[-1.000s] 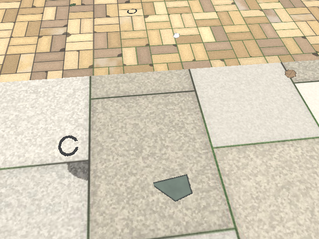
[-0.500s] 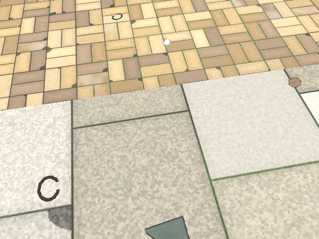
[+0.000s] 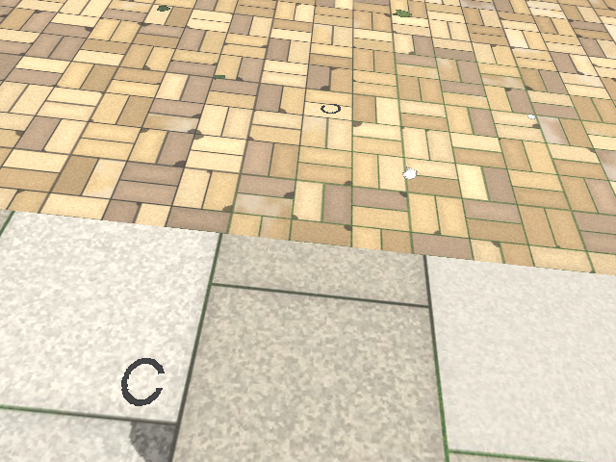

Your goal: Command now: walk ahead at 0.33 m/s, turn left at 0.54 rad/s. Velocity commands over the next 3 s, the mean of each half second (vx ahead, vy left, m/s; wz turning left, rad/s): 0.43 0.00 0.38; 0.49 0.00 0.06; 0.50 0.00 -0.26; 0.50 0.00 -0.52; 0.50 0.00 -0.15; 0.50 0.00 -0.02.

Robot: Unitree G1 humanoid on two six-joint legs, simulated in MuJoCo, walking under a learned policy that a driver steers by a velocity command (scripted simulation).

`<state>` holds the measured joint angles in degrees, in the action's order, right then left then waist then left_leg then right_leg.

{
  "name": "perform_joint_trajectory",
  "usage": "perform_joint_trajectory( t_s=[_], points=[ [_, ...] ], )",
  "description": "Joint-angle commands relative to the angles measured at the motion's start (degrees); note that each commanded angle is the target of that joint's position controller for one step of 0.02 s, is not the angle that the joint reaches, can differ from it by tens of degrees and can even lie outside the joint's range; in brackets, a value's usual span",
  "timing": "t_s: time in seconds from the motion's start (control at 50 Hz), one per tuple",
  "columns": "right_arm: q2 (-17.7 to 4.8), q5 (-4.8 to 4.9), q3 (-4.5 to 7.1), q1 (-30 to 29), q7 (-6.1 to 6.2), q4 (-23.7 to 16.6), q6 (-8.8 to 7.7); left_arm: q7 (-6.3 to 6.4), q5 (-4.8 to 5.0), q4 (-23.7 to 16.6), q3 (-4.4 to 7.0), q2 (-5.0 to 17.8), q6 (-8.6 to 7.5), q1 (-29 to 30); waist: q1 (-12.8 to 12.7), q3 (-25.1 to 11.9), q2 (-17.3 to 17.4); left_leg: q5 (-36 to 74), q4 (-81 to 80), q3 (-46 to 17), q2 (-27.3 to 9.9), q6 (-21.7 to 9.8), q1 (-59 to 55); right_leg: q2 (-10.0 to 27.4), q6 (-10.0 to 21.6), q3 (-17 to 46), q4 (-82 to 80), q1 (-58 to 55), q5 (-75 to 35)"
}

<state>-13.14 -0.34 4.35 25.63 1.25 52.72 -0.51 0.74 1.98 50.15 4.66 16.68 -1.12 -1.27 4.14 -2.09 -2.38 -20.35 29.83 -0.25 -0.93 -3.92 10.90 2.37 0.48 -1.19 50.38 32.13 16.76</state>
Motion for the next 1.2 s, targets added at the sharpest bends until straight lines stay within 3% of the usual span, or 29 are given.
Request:
perform_joint_trajectory(
  t_s=[0.02, 0.1, 0.28, 0.34, 0.38, 0.4, 0.42, 0.44, 0.46, 0.48, 0.5, 0.52, 0.54, 0.58, 0.64, 0.7, 0.78, 0.84, 0.86, 0.88, 0.9, 0.92, 0.94, 0.96, 0.98, 1.0, 1.04, 1.08, 1.2],
  points=[
    [-9.15, 0.73, 1.27, -4.61, 0.67, -4.84, -3.15, -0.19, -1.88, -4.32, 2.33, 6.95, -2.68, 8.24, -3.22, 7.63, 9.87, -10.9, -24.49, -23.33, -13.89, -6.25, -3.84, 0.69, -0.83, 4.36, 1.73, 14.42, -10.0],
    [-7.35, 0.73, 0.78, 3.41, 1.01, -3.17, -3.8, -0.99, -1.09, -4.3, 1.8, 3.41, -3.73, 9.17, -1.28, 5.36, 9.74, 1.61, -23.11, -18.05, -11.58, -5.44, -10.78, -0.91, -1.41, 3.79, -5.73, 13.32, -17.37],
    [-8.6, 1.35, 1.49, 7.62, 1.13, -1.9, -2.92, -3.25, -0.43, -7.61, -0.19, 2.13, -5.89, 16.21, 3.52, 9.2, 12.61, 11.92, -18.94, -16.05, -11.83, -6.66, -12.69, -1.5, -2.11, 0.67, -20.97, 7.53, -15.56],
    [-10.02, 1.62, 2.02, 5.63, 0.94, -2.1, -2.33, -3.67, -0.34, -7.3, 0.14, 4.41, -6.52, 12.14, 0.98, 8.23, 14.57, 22.39, -15.93, -16.78, -13.55, -5.82, -13.07, -2.4, 0.19, -0.6, -23.67, 0.01, -12.09],
    [-10.06, 1.38, 1.93, 2.34, 0.86, -3.13, -2.15, -3.11, -0.77, -4.25, 1.72, 7.75, -6.66, 0.72, -5.1, 1.49, 14.18, 43.99, -4.69, -13.19, -10.35, -3.81, -12.2, -4.76, 3.44, -2.34, -26.07, -15.33, -12.77],
    [-9.27, 0.79, 1.47, 0.52, 0.7, -4.35, -2.29, -2.74, -1.38, -1.94, 2.6, 10.42, -6.63, -10.4, -9.98, -7.13, 11.73, 43.09, 8.3, -10.92, -7.87, -2.04, -4.29, 0.48, 6.83, 2.81, -23.13, -32.5, -13.5],
    [-4.47, 0.37, 0.23, 4.22, 0.49, -5.66, -3.16, -2.33, -2.34, -0.14, 3.91, 15.23, -6.16, -20.95, -10.96, -17.74, -2.98, 22.53, 30.15, -6.9, 0.07, 2.15, 16.73, 14.54, 14.14, 24.69, -23.43, -55.75, -6.14],
    [-2.87, 2.09, -0.46, 6.17, 0.5, -5.25, -4.6, -3.02, -1.84, 1.94, 2.98, 12.45, -6.03, -22.74, -9.89, -20.68, -16.27, -11.34, 42.76, -10.44, 5.14, 2.75, 27.42, 21.43, 18.17, 45.17, -33.94, -58.99, 2.03],
    [-7.91, 3.54, 0.7, 1.78, 0.26, -5.63, -5.36, -2.93, -1.02, 1.53, 1.69, 8.24, -5.95, -17.95, -9.53, -10.36, -10.67, -9.17, 48.2, -11.75, 1.23, 1.82, 33.12, 19.43, 15.8, 39.26, -35.11, -51.53, 5.79],
    [-8.89, 3.41, 0.67, -3.54, -0.03, -6.61, -5.76, -2.57, -1.15, 0.59, 0.96, 5.64, -5.57, -14.1, -8.77, -4.45, -4.98, -4.47, 47.45, -8.94, -1.99, 0.9, 33.01, 16.88, 13.77, 29.59, -35.24, -43.09, 1.85],
    [-8.37, 2.47, 0.76, -6.39, -0.06, -7.18, -5.9, -2.59, -1.71, 0.17, 0.48, 4.56, -5.35, -10.9, -6.93, -0.5, -0.82, -0.41, 43.68, -6.8, -4.39, 0.7, 30.76, 14.4, 12.83, 23.79, -37.02, -34.78, -3.31],
    [-8.19, 1.61, 1.24, -7.34, -0.02, -7.29, -5.56, -2.62, -2.27, -0.14, -0.12, 3.0, -5.47, -9.18, -5.4, 1.13, -0.85, 1.91, 40.34, -6.24, -6.19, 0.61, 28.2, 12.21, 12.2, 19.74, -38.42, -29.88, -7.59],
    [-6.86, 1.55, 1.12, -6.56, -0.22, -7.29, -5.11, -2.6, -2.54, 0.14, -0.33, 2.76, -5.42, -8.94, -4.25, 1.58, -2.1, 2.98, 38.79, -5.77, -6.9, 0.73, 25.94, 11.27, 12.36, 17.42, -39.87, -26.94, -10.0],
    [-4.5, 1.44, 0.6, -6.94, -0.37, -7.84, -4.47, -2.32, -1.95, 1.11, -0.26, 3.57, -5.63, -10.2, -3.35, 3.04, -2.7, 3.79, 34.77, -4.47, -7.84, 1.62, 26.01, 11.03, 13.35, 14.08, -42.21, -24.01, -14.91],
    [-4.19, 0.54, 0.08, -13.37, -0.56, -10.42, -4.51, -1.49, -1.52, 1.79, 0.15, 5.93, -5.49, -11.87, -4.06, 4.89, -1.01, 11.64, 23.89, -2.43, -7.91, 3.4, 28.57, 10.12, 13.31, 9.16, -43.74, -23.23, -21.64],
    [-2.92, 0.86, -0.85, -20.92, -1.57, -12.3, -4.97, -1.15, -1.02, 2.15, 0.15, 6.74, -5.04, -14.3, -6.34, 5.72, -0.99, 22.59, 9.89, 0.6, -5.16, 3.3, 23.3, 6.97, 11.0, 3.88, -43.95, -21.51, -22.17],
    [-4.38, 1.58, -0.85, -26.95, -2.76, -14.84, -5.06, -0.99, -0.2, 3.94, 0.35, 7.99, -4.17, -19.44, -7.81, 6.61, -1.04, 23.88, 2.3, 0.26, -3.41, 2.08, 23.04, 10.54, 10.05, 4.94, -41.96, -29.27, -21.71],
    [-7.21, 1.46, 0.18, -24.46, -3.3, -15.08, -5.12, -0.7, -0.35, 4.13, 0.74, 9.25, -3.02, -19.2, -4.77, 3.81, -2.19, 17.84, -0.03, 1.34, -1.22, -0.21, 17.61, 12.21, 8.29, 4.49, -34.78, -35.29, -34.48],
    [-9.0, 1.33, 1.21, -18.18, -3.17, -13.38, -5.08, -0.63, -0.49, 3.92, 0.65, 9.2, -2.58, -18.22, -1.04, -0.06, -2.29, 17.46, -1.02, 2.97, 0.54, -1.65, 8.9, 10.53, 7.08, 2.66, -26.77, -34.72, -42.72],
    [-11.77, 1.17, 2.59, -8.49, -2.7, -10.58, -4.87, -0.48, -0.99, 3.39, 0.04, 7.8, -2.35, -18.23, 3.01, -6.22, -1.35, 18.42, 0.14, 2.13, -0.36, -3.57, -5.26, 7.62, 5.26, 0.55, -14.6, -28.92, -42.04],
    [-17.49, -0.35, 3.84, -0.53, -2.22, -9.45, -4.63, -0.69, -1.85, 1.83, -1.61, 2.6, -2.97, -22.93, 2.79, -15.76, 9.03, 15.58, 0.95, -18.3, -15.11, -10.63, -27.77, 1.34, 2.0, -2.01, 7.95, -9.24, -22.42],
    [-17.13, 0.47, 3.47, 1.62, -2.69, -8.5, -4.53, -1.18, -1.57, 2.79, -2.89, -0.78, -4.27, -26.33, 1.59, -22.87, 18.62, 5.98, -8.97, -40.8, -22.59, -15.69, -35.44, -5.47, 1.01, 4.51, 20.49, 2.97, 16.38],
    [-12.44, 0.88, 2.03, -0.6, -2.72, -8.83, -4.62, -1.56, 0.25, 1.84, -1.12, 5.82, -5.15, -20.86, 2.34, -16.26, 13.63, 1.26, -11.2, -37.71, -20.33, -12.74, -31.23, -1.99, 2.15, 7.83, 25.36, 9.16, 15.93],
    [-10.98, 0.99, 1.42, -5.9, -2.56, -9.72, -4.67, -1.59, 0.93, 0.09, -0.86, 7.07, -5.67, -15.72, 1.27, -8.0, 10.74, 5.04, -12.46, -29.39, -18.5, -10.76, -22.38, 0.83, 2.89, 5.82, 24.5, 11.32, 10.6],
    [-9.7, 0.53, 0.97, -9.9, -2.56, -10.31, -4.7, -1.31, 0.19, -0.21, -0.8, 6.56, -5.72, -13.38, -0.42, -3.9, 6.51, 10.44, -13.98, -23.52, -16.4, -9.93, -14.06, 3.25, 2.87, 4.92, 21.52, 9.3, 5.73],
    [-8.35, 0.0, 0.6, -12.4, -2.71, -10.6, -4.93, -1.17, -0.59, -0.09, -0.46, 6.06, -5.14, -13.43, -2.58, -1.57, 6.31, 14.86, -15.85, -18.96, -14.44, -9.25, -7.68, 5.03, 2.7, 5.05, 18.4, 5.98, 2.64],
    [-7.31, -0.07, 0.41, -13.74, -2.93, -10.18, -5.61, -1.12, -0.75, 0.65, -0.64, 3.6, -3.52, -15.72, -5.05, -0.96, 7.12, 16.44, -19.46, -14.71, -12.55, -9.5, -2.15, 6.26, 2.12, 5.12, 15.15, 1.24, -0.29],
    [-8.36, 0.13, 0.65, -12.84, -2.72, -9.09, -6.2, -0.86, -1.08, 0.29, -0.72, 2.73, -2.54, -14.44, -5.63, 0.93, 6.6, 19.02, -21.77, -11.53, -12.16, -10.26, -0.13, 6.56, 1.1, 4.67, 11.42, 2.61, -3.53],
    [-9.78, -0.34, 1.03, -9.36, -1.09, -6.13, -6.05, -1.82, -1.11, -2.28, -0.9, 1.76, -2.51, -5.19, -2.97, 4.48, 5.47, 21.49, -23.9, -0.24, -10.62, -7.14, -2.98, 4.84, 0.02, 4.31, -6.21, 6.56, -22.16]
  ],
)
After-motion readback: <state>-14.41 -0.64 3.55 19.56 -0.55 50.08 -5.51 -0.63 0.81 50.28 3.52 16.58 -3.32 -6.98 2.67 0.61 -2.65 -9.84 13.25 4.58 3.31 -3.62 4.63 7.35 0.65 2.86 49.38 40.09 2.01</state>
